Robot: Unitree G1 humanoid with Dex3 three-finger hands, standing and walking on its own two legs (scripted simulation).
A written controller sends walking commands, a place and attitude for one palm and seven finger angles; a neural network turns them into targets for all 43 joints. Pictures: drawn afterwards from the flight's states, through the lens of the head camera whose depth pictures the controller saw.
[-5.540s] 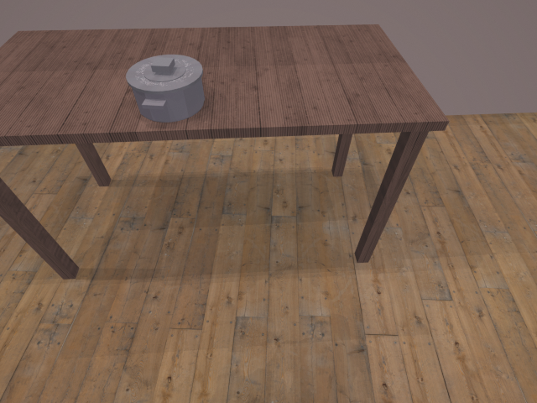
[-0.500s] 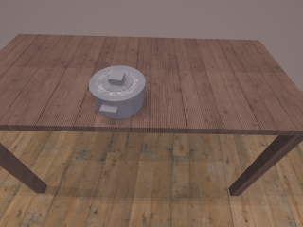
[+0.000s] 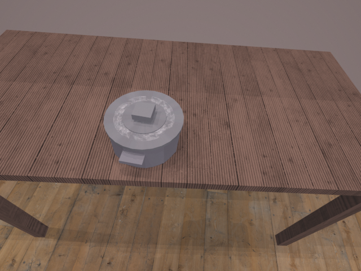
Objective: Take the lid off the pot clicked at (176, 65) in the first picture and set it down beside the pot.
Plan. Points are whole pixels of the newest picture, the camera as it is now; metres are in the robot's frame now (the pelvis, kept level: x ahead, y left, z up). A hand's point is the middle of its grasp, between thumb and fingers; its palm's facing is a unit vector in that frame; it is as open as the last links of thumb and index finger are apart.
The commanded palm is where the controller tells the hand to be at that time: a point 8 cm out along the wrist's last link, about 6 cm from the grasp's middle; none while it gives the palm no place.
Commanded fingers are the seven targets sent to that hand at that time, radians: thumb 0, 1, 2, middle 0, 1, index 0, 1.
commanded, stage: come to a stop and stand still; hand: left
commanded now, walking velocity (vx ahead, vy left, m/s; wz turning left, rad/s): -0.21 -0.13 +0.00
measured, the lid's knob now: (143, 111) +0.43 +0.12 +0.10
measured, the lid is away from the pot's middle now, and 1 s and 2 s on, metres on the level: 0.00 0.00 0.00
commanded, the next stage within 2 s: look again from close up in 0.80 s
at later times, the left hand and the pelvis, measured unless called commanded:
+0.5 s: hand out of the picture +0.07 +0.17 -0.17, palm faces -0.01 -0.98 -0.22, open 7.4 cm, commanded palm none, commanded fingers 0.00 0.90 0.90 -0.20 -0.30 -0.20 -0.30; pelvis -0.01 -0.01 -0.01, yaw +0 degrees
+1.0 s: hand out of the picture -0.05 +0.19 -0.17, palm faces +0.02 -0.97 -0.22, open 7.4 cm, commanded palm none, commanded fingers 0.00 0.90 0.90 -0.20 -0.30 -0.20 -0.30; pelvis -0.01 +0.01 +0.00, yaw +0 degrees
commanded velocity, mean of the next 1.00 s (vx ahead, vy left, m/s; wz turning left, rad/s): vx -0.02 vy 0.02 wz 0.00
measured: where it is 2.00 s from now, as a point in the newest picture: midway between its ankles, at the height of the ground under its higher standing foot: outside the picture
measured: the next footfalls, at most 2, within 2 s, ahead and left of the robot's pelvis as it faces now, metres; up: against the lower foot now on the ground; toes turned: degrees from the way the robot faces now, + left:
right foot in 0.20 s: +0.06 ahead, -0.15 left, +0.00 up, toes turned +0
left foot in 0.50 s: +0.03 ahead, +0.11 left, +0.00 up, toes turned +1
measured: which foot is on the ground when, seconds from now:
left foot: down 0.00-0.22, up 0.24-0.48, down 0.50-1.00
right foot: up 0.00-0.18, down 0.20-1.00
